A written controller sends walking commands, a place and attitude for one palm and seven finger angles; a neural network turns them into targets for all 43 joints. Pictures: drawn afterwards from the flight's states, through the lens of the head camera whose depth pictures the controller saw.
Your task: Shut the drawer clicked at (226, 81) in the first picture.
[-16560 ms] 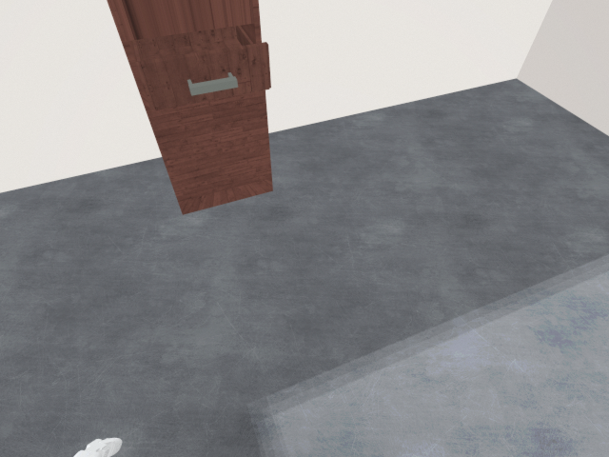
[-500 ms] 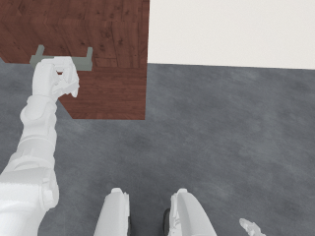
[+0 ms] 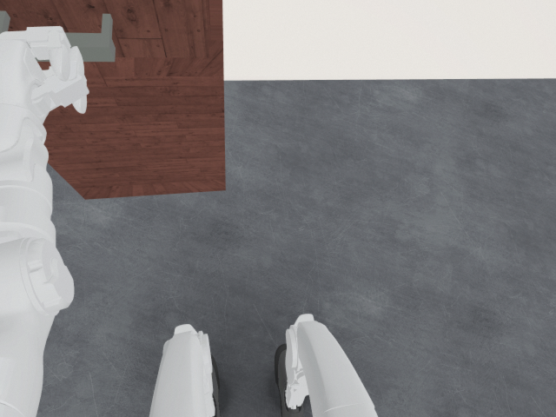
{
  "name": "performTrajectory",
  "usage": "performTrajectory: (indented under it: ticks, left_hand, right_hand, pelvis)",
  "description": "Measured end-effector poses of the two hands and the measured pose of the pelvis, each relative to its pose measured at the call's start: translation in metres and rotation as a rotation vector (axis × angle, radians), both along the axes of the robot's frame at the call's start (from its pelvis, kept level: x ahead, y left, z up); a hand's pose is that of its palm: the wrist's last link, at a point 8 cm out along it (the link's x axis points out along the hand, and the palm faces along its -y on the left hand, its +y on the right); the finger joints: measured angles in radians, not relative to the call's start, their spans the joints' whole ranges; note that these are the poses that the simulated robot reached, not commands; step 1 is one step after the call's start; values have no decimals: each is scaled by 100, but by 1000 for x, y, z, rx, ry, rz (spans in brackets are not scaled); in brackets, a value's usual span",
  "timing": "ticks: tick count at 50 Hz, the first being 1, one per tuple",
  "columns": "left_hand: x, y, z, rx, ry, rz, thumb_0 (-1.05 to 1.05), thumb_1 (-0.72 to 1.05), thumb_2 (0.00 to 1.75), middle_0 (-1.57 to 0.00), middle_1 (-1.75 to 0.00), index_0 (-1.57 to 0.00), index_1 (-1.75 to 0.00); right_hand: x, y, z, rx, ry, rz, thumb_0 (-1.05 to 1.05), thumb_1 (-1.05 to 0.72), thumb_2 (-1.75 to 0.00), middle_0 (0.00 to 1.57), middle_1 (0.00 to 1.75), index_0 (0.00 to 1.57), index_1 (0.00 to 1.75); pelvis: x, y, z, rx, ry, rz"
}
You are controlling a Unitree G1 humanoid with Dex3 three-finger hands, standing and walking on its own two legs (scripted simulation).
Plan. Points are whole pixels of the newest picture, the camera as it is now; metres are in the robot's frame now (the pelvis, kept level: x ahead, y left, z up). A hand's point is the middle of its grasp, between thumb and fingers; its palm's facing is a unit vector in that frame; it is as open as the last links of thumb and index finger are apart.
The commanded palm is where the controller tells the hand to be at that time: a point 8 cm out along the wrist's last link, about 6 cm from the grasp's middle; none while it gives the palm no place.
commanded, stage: push the drawer shut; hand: left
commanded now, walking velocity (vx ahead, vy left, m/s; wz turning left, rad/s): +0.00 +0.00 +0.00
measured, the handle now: (54, 34) +0.62 +0.24 +0.06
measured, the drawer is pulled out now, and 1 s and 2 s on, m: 0.04 0.00 0.00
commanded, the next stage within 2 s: pull the fist back off the drawer in 0.66 s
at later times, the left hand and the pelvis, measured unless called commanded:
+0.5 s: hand (76, 49) +0.59 +0.21 +0.07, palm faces +0.00 -1.00 -0.04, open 2.9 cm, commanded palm +0.61 +0.23 +0.07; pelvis +0.01 +0.00 -0.01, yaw -1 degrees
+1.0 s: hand (72, 47) +0.59 +0.22 +0.07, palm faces +0.01 -1.00 -0.05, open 3.0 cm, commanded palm +0.61 +0.22 +0.07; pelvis -0.01 +0.00 -0.01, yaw -1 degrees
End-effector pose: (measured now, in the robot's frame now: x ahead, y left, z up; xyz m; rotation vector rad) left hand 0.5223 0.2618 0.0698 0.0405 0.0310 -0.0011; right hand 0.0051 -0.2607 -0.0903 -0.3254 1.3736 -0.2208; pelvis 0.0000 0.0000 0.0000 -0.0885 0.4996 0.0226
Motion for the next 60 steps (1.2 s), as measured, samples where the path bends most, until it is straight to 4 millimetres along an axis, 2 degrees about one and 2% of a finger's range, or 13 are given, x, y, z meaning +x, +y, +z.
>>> performTrajectory:
  ticks: [21, 37, 49, 60]
  left_hand:
    - [45, 3, 1, -5, 5, 8, -2, 71, 90, -140, -160, -140, -160]
    - [49, 13, 2, 4, 12, 11, -2, 57, 89, -139, -160, -140, -160]
    - [48, 10, 4, 9, 26, 12, -2, 60, 91, -140, -160, -140, -160]
    - [45, 5, 2, 3, 19, 7, -2, 68, 90, -139, -160, -140, -160]
  right_hand:
    - [-11, 7, 4, -12, 87, -23, 0, -90, -90, 20, 30, 20, 30]
    - [-26, 6, 4, -37, 116, -22, 0, -90, -90, 20, 30, 20, 30]
    - [-34, 8, 7, -46, 100, -15, 0, -90, -90, 20, 30, 20, 30]
    - [-37, 15, 7, -10, 107, -36, 0, -90, -90, 20, 30, 20, 30]
  pelvis:
    - [6, 3, -4, -22, 54, -2]
    - [-1, 0, -11, -35, 70, 7]
    - [-8, 1, -11, -37, 68, 7]
    - [-5, 4, -7, -33, 60, -1]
